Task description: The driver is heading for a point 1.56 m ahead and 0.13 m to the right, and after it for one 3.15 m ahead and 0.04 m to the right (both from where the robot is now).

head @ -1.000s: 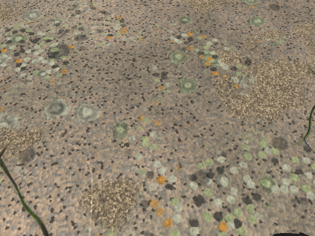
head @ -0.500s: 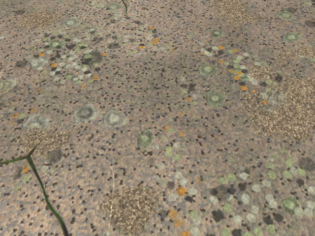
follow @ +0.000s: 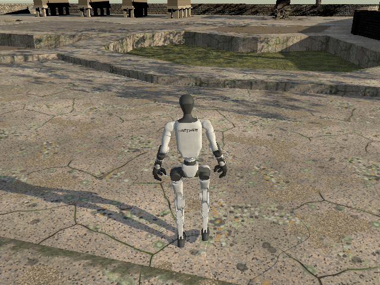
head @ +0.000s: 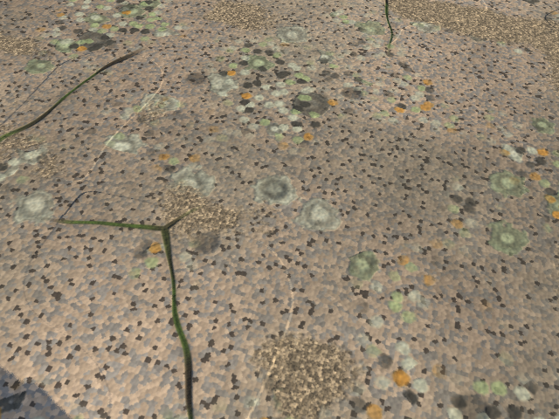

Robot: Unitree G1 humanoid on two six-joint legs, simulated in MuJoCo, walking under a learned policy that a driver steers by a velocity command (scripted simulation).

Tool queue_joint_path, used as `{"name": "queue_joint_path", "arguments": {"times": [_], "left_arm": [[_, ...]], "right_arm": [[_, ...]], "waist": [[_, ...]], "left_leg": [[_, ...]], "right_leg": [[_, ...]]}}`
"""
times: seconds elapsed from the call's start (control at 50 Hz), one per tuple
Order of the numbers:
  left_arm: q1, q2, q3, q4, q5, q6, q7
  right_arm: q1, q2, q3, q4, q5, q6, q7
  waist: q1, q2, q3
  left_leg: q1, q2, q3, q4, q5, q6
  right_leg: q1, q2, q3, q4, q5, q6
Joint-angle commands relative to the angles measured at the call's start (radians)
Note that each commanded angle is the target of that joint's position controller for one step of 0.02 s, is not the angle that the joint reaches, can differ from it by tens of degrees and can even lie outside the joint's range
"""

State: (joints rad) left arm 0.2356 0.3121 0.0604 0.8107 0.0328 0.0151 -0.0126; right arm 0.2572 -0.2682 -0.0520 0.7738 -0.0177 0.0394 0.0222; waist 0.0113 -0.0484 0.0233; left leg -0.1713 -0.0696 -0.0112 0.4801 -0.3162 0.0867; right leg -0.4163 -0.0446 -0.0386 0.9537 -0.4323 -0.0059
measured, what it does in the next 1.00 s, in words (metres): walks ahead: right foot, then left foot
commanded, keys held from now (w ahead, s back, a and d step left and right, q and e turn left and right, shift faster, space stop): w+q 0.14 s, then w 0.86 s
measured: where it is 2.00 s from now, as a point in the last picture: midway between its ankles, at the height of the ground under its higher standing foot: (236, 235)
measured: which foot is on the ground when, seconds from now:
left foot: down 0.00-0.42, up 0.44-0.90, down 0.92-1.00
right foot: up 0.00-0.38, down 0.40-0.94, up 0.96-1.00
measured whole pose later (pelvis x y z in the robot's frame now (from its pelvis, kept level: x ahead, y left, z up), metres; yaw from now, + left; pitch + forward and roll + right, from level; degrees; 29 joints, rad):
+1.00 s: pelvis +0.49 +0.07 -0.01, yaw +10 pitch +1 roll -1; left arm 0.39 0.24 0.03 0.96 0.01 -0.06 -0.01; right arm 0.10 -0.25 -0.02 0.81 -0.04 -0.07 0.01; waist 0.04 -0.01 0.06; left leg -0.39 -0.03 0.08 0.55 -0.17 0.10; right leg -0.21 0.02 0.00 1.03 -0.42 -0.07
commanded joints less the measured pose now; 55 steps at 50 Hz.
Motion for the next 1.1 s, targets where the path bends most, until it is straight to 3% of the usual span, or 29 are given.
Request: {"name": "queue_joint_path", "arguments": {"times": [0.02,0.08,0.18,0.28,0.34,0.36,0.38,0.4,0.42,0.44,0.46,0.48,0.52,0.58,0.64,0.7,0.74,0.8,0.86,0.88,0.9,0.92,0.94,0.96,0.98,1.0,1.02,1.04,1.1], "left_arm": [[-0.08,0.11,0.023,-0.076,0.012,-0.039,-0.019],[-0.079,0.08,0.018,-0.07,0.015,-0.038,-0.025],[-0.208,0.056,0.004,-0.11,0.009,-0.039,-0.028],[-0.315,0.032,-0.013,-0.156,0.002,-0.058,-0.041],[-0.226,0.052,-0.008,-0.148,-0.005,-0.065,-0.031],[-0.144,0.068,0.001,-0.124,-0.007,-0.068,-0.02],[-0.006,0.086,0.012,-0.081,-0.008,-0.075,-0.006],[0.148,0.137,0.028,-0.052,0.006,-0.085,0.013],[0.252,0.238,0.046,-0.047,0.028,-0.085,0.024],[0.216,0.224,0.046,-0.024,0.001,-0.076,0.014],[0.11,0.141,0.029,-0.04,-0.014,-0.072,0.008],[0.048,0.079,0.014,-0.048,-0.017,-0.078,0.002],[0.027,0.033,-0.003,-0.03,-0.011,-0.092,0.005],[0.082,0.038,-0.003,0.008,-0.022,-0.118,-0.002],[0.131,0.041,-0.002,0.041,-0.027,-0.122,-0.005],[0.165,0.038,-0.005,0.068,-0.031,-0.119,-0.006],[0.193,0.049,-0.004,0.085,-0.031,-0.12,-0.003],[0.232,0.062,-0.003,0.11,-0.025,-0.116,0.003],[0.222,0.078,-0.001,0.125,-0.018,-0.107,0.014],[0.213,0.086,0.001,0.128,-0.014,-0.103,0.016],[0.206,0.087,0.0,0.131,-0.016,-0.097,0.017],[0.205,0.068,-0.008,0.115,-0.021,-0.097,0.016],[0.303,-0.046,-0.035,0.076,-0.052,-0.098,0.007],[0.288,0.04,-0.011,0.098,-0.03,-0.093,0.013],[0.192,0.065,0.0,0.074,-0.021,-0.092,0.012],[0.141,0.043,-0.007,0.062,-0.022,-0.098,0.005],[0.129,0.026,-0.008,0.065,-0.021,-0.093,0.001],[0.143,0.017,-0.009,0.071,-0.005,-0.079,-0.004],[0.137,-0.011,-0.014,0.076,0.004,-0.053,-0.02]], "right_arm": [[0.026,-0.145,-0.031,-0.04,0.004,-0.034,-0.022],[0.097,-0.159,-0.037,-0.014,0.014,-0.066,-0.012],[0.195,-0.153,-0.036,0.023,0.01,-0.082,-0.019],[0.267,-0.15,-0.026,0.068,0.005,-0.098,-0.03],[0.218,-0.168,-0.025,0.073,0.003,-0.103,-0.038],[0.199,-0.181,-0.026,0.073,0.0,-0.106,-0.038],[0.187,-0.18,-0.024,0.08,0.002,-0.107,-0.034],[0.186,-0.158,-0.017,0.069,0.007,-0.113,-0.028],[0.254,-0.049,0.006,0.039,0.031,-0.117,-0.023],[0.281,-0.107,-0.006,0.051,0.012,-0.114,-0.024],[0.211,-0.133,-0.013,0.052,-0.005,-0.108,-0.022],[0.143,-0.121,-0.007,0.046,-0.01,-0.109,-0.012],[0.125,-0.094,-0.001,0.046,-0.02,-0.097,0.001],[0.119,-0.07,0.007,0.054,-0.027,-0.079,0.014],[-0.019,-0.06,0.014,0.011,-0.029,-0.074,0.02],[-0.153,-0.033,0.029,-0.031,-0.023,-0.079,0.026],[-0.222,-0.021,0.038,-0.049,-0.017,-0.082,0.028],[-0.28,-0.037,0.037,-0.066,-0.013,-0.085,0.021],[-0.247,-0.061,0.026,-0.059,-0.017,-0.092,0.01],[-0.172,-0.076,0.017,-0.034,-0.02,-0.096,0.003],[-0.029,-0.093,0.006,0.015,-0.025,-0.106,-0.005],[0.137,-0.145,-0.012,0.059,-0.044,-0.115,-0.017],[0.235,-0.259,-0.044,0.065,-0.065,-0.113,-0.027],[0.209,-0.227,-0.043,0.073,-0.017,-0.1,-0.018],[0.103,-0.177,-0.031,0.066,0.0,-0.097,-0.016],[0.036,-0.116,-0.016,0.058,-0.001,-0.103,-0.012],[0.008,-0.085,-0.007,0.062,-0.003,-0.111,-0.011],[0.0,-0.064,-0.001,0.076,0.001,-0.117,-0.014],[0.049,-0.074,-0.003,0.112,0.008,-0.139,-0.013]], "waist": [[-0.026,0.178,0.092],[-0.027,0.129,0.037],[-0.075,0.148,0.069],[-0.11,0.157,0.083],[-0.046,0.168,0.065],[-0.006,0.164,0.029],[0.061,0.123,-0.044],[0.126,0.06,-0.156],[0.108,-0.149,-0.283],[0.067,-0.18,-0.259],[0.025,-0.059,-0.094],[0.017,0.01,-0.017],[-0.023,-0.022,0.019],[-0.039,-0.027,0.006],[-0.02,-0.013,0.045],[0.004,-0.012,0.06],[0.023,-0.017,0.059],[0.035,-0.017,0.062],[0.003,-0.024,0.041],[-0.03,-0.03,-0.001],[-0.092,-0.008,-0.078],[-0.153,0.031,-0.183],[-0.125,0.25,-0.337],[-0.125,0.211,-0.345],[-0.082,0.139,-0.159],[-0.062,0.104,-0.073],[-0.031,0.104,-0.025],[-0.003,0.12,-0.002],[0.02,0.111,-0.004]], "left_leg": [[0.12,0.239,-0.371,-0.363,-0.089,0.135],[0.171,0.216,-0.324,-0.325,0.123,0.143],[0.191,0.217,-0.335,-0.325,0.169,0.154],[0.193,0.236,-0.31,-0.264,0.431,0.134],[0.162,0.255,-0.302,-0.218,0.602,0.093],[0.145,0.243,-0.283,-0.139,0.766,0.075],[0.123,0.196,-0.231,0.037,0.859,0.053],[-0.007,0.142,-0.189,0.28,0.696,0.034],[-0.272,-0.006,-0.103,0.63,0.148,-0.008],[-0.403,-0.055,-0.129,0.76,-0.172,0.003],[-0.445,0.02,-0.139,0.802,-0.096,0.017],[-0.431,0.057,-0.122,0.76,-0.027,0.018],[-0.379,0.109,-0.088,0.673,0.013,0.005],[-0.384,0.123,-0.041,0.635,0.055,-0.019],[-0.492,0.155,0.002,0.531,0.147,-0.049],[-0.475,0.151,0.046,0.335,0.256,-0.07],[-0.424,0.135,0.069,0.22,0.31,-0.069],[-0.39,0.116,0.076,0.128,0.314,-0.047],[-0.318,0.08,0.081,0.067,0.206,-0.004],[-0.224,0.05,0.089,0.041,0.166,0.014],[-0.049,0.024,0.103,-0.021,0.184,0.04],[0.204,0.139,-0.012,-0.024,0.147,0.082],[0.521,0.456,-0.475,-0.057,0.046,0.203],[0.49,0.495,-0.701,-0.187,0.026,0.241],[0.344,0.44,-0.522,-0.2,0.005,0.207],[0.208,0.395,-0.401,-0.239,0.083,0.182],[0.119,0.343,-0.307,-0.271,0.151,0.144],[0.048,0.303,-0.238,-0.295,0.211,0.118],[0.019,0.272,-0.152,-0.335,0.342,0.124]], "right_leg": [[-0.285,-0.027,0.061,0.044,0.163,0.015],[-0.29,-0.009,0.048,0.027,0.229,0.032],[-0.347,-0.008,0.037,-0.129,0.301,0.061],[-0.247,0.021,-0.003,-0.295,0.321,0.024],[-0.051,0.05,-0.008,-0.379,0.274,-0.032],[0.076,0.086,-0.022,-0.401,0.245,-0.049],[0.252,0.101,-0.024,-0.465,0.265,-0.072],[0.483,-0.026,0.109,-0.497,0.167,-0.11],[0.715,-0.304,0.559,-0.586,-0.086,-0.198],[0.641,-0.376,0.86,-0.735,-0.129,-0.25],[0.497,-0.342,0.719,-0.732,-0.172,-0.244],[0.379,-0.284,0.564,-0.746,-0.077,-0.23],[0.277,-0.195,0.374,-0.779,0.14,-0.191],[0.272,-0.164,0.261,-0.805,0.366,-0.204],[0.301,-0.146,0.194,-0.851,0.43,-0.215],[0.306,-0.104,0.115,-0.849,0.532,-0.194],[0.316,-0.103,0.09,-0.839,0.588,-0.183],[0.395,-0.144,0.099,-0.81,0.662,-0.175],[0.491,-0.173,0.094,-0.701,0.878,-0.156],[0.505,-0.166,0.083,-0.601,1.001,-0.144],[0.478,-0.134,0.052,-0.43,1.038,-0.126],[0.315,-0.099,0.027,-0.196,0.831,-0.111],[-0.038,0.048,-0.039,0.194,0.276,-0.061],[-0.174,0.108,0.065,0.331,-0.087,-0.071],[-0.235,0.04,0.099,0.346,0.0,-0.081],[-0.215,0.003,0.097,0.29,0.075,-0.082],[-0.172,-0.026,0.091,0.229,0.111,-0.079],[-0.122,-0.043,0.084,0.187,0.128,-0.068],[-0.108,-0.05,0.055,0.148,0.178,-0.042]]}}
Keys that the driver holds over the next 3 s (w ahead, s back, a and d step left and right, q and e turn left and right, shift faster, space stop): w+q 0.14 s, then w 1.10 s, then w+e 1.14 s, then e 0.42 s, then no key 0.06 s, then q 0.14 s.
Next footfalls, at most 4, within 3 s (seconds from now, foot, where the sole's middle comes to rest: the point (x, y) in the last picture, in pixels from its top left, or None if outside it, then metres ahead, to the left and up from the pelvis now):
0.40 right None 0.33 -0.08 -0.77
0.92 left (210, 378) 0.59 0.16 -0.77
1.46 right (261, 269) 0.92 0.05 -0.77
2.02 left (219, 186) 1.23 0.20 -0.77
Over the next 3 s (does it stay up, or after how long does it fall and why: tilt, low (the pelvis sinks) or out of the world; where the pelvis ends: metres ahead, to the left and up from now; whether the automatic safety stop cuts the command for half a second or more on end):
stays up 1.36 -0.02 0.00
